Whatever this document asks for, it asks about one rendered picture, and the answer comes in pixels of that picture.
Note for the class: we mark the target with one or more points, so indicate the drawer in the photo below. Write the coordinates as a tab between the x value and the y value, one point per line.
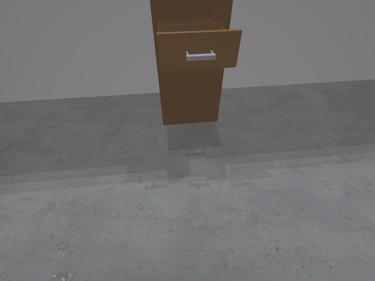
197	38

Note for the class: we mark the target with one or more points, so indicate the handle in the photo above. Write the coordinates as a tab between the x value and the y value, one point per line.
195	57

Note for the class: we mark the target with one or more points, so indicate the cabinet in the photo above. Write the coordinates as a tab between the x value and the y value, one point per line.
189	96

